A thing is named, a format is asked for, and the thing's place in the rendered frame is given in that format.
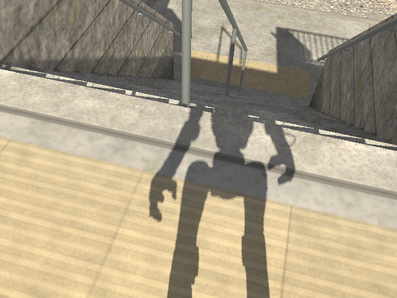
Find stairs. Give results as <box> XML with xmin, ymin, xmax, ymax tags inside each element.
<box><xmin>0</xmin><ymin>64</ymin><xmax>397</xmax><ymax>151</ymax></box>

